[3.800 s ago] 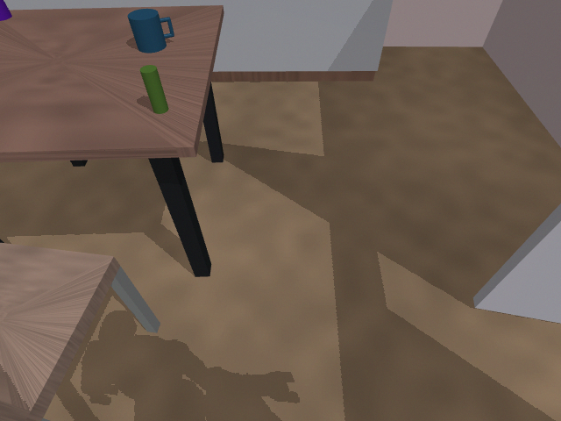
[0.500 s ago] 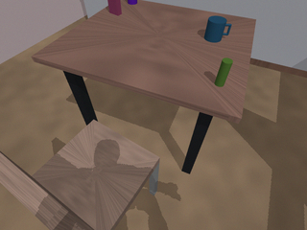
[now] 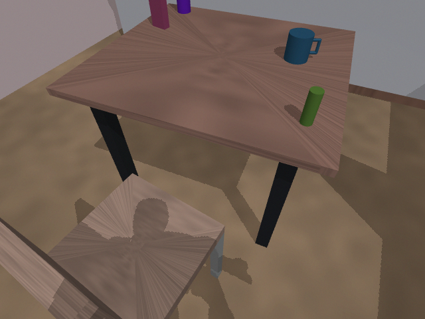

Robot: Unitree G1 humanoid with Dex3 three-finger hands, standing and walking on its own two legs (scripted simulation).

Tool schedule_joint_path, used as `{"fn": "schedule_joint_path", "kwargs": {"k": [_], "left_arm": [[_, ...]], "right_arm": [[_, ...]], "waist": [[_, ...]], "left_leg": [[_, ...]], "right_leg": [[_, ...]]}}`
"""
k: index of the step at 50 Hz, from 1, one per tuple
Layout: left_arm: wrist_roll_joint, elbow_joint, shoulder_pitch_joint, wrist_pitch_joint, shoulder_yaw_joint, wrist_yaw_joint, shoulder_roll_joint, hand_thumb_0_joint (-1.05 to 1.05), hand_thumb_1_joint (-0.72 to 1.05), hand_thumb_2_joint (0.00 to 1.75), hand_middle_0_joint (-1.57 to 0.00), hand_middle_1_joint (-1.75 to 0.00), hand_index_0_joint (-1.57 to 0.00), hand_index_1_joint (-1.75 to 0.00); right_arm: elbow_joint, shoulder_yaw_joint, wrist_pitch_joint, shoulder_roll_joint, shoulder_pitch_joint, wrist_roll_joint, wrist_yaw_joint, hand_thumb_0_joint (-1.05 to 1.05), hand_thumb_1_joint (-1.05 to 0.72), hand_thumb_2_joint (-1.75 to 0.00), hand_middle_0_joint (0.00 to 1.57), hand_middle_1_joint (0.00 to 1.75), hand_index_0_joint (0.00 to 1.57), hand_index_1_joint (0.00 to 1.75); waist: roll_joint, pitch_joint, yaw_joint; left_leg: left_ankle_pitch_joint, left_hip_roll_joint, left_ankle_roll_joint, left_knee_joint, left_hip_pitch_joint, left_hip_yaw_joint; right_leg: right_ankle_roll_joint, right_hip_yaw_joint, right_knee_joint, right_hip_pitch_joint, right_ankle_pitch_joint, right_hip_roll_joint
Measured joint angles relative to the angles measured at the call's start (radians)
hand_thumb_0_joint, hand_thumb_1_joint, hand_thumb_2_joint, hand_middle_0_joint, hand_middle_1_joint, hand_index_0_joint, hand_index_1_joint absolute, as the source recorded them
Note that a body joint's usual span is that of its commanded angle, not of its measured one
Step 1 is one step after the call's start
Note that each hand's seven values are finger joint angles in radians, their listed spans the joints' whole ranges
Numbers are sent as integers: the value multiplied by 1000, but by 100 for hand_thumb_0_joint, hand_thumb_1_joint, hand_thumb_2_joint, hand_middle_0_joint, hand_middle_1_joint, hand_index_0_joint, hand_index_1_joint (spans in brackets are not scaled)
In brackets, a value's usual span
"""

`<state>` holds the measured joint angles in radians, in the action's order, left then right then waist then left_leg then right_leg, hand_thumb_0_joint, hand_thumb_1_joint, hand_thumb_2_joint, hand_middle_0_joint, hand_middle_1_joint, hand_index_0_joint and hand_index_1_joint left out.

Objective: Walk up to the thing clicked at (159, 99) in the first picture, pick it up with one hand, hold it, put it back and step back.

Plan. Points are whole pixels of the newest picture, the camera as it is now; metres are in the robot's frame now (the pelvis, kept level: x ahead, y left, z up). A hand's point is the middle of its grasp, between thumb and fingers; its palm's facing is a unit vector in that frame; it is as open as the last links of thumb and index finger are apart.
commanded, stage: stand
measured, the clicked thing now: (311, 107) +0.66 -0.28 +0.01
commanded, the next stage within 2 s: none
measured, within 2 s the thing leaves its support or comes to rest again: neither
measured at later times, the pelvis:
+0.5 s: pelvis +0.01 +0.00 +0.00, yaw +0 degrees
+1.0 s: pelvis +0.01 -0.01 +0.00, yaw +0 degrees
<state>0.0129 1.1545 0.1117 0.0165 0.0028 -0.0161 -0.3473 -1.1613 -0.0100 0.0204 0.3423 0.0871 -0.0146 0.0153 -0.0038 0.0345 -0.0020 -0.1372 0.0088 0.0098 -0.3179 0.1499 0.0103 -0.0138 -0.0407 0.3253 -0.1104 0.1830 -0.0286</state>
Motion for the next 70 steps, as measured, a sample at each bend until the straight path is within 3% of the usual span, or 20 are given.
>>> {"fn": "schedule_joint_path", "kwargs": {"k": [70], "left_arm": [[-1,-13,4,-7,4,4,1,1,91,90,-21,-30,-21,-30]], "right_arm": [[17,-10,-5,7,16,2,-9,1,-90,-90,20,30,20,30]], "waist": [[-3,8,0]], "left_leg": [[-16,-7,-9,15,-29,-7]], "right_leg": [[7,-6,-25,35,13,7]]}}
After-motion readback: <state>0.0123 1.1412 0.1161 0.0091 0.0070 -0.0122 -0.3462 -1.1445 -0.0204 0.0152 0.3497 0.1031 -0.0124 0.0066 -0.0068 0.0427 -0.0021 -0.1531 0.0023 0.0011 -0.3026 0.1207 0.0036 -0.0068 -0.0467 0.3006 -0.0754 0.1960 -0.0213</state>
